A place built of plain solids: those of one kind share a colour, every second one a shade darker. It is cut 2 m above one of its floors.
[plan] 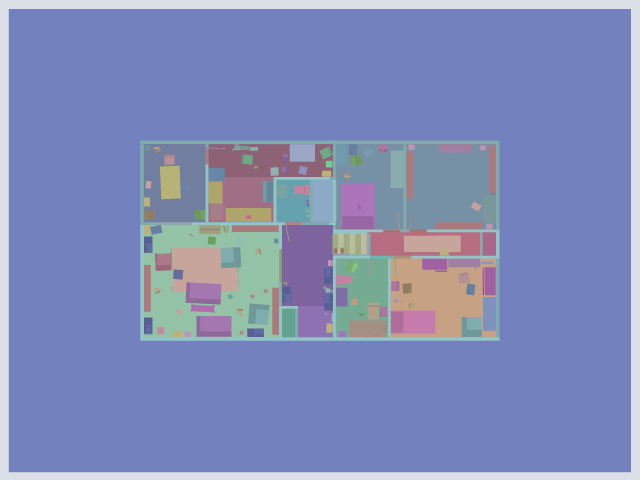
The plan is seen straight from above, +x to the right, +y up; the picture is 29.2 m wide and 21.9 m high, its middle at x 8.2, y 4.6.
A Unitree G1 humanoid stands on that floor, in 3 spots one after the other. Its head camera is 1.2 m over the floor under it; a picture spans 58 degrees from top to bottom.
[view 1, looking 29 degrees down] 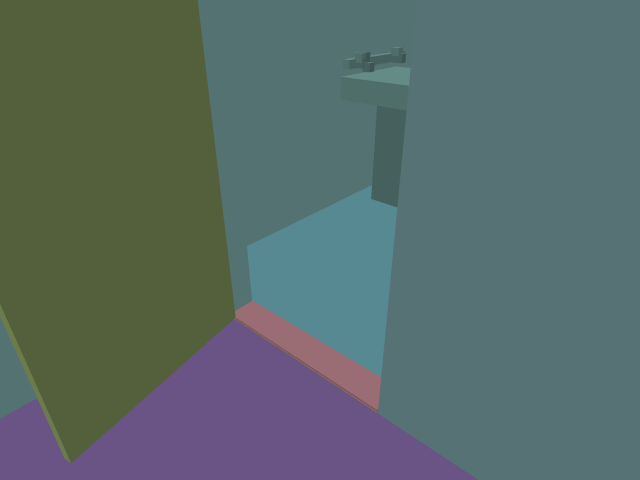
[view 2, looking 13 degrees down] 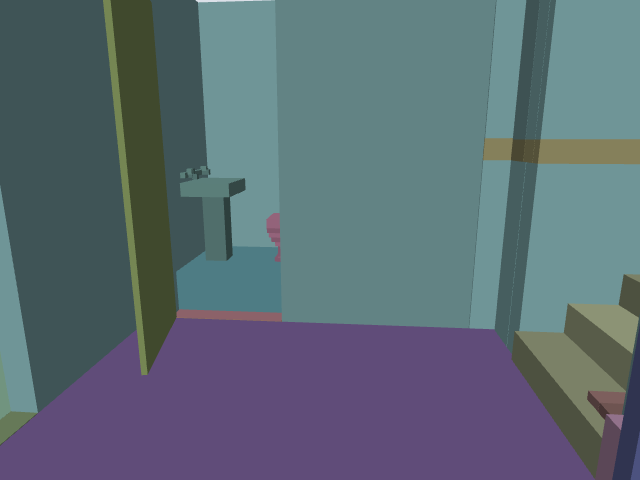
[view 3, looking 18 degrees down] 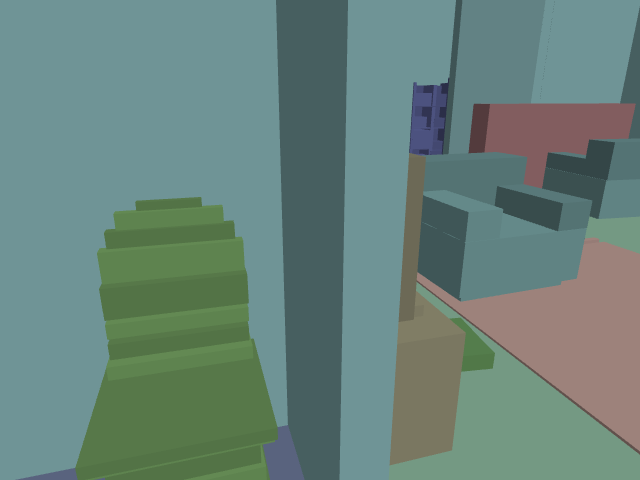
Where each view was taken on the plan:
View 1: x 7.89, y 4.42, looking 131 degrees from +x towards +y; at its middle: floor_halfbath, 2.47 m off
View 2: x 7.89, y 2.58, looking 95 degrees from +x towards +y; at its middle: wall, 2.79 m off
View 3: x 1.62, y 5.67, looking -16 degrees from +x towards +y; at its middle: wall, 1.00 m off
